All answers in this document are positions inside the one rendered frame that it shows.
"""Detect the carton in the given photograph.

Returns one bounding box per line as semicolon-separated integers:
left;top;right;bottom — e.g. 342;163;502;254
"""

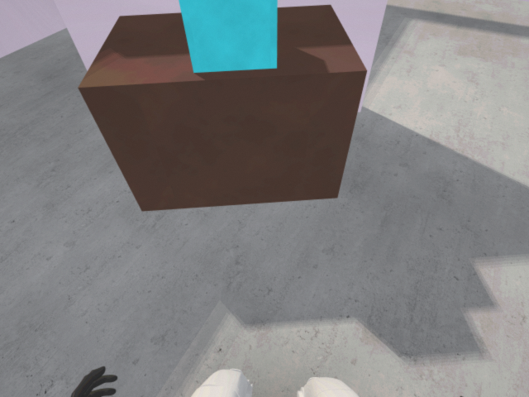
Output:
179;0;278;73

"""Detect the left robot hand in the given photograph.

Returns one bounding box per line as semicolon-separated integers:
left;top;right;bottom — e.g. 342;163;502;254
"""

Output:
71;366;117;397

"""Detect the robot thigh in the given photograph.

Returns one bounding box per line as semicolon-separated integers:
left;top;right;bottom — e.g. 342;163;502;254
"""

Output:
297;377;359;397
191;370;253;397

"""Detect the right robot thigh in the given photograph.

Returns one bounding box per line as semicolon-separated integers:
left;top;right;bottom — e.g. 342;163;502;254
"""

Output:
297;377;359;397

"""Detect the pedestal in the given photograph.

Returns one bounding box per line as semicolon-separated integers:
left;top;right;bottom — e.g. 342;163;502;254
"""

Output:
78;5;367;212

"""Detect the left robot thigh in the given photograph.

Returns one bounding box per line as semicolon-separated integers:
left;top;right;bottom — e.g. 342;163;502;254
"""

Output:
191;370;253;397

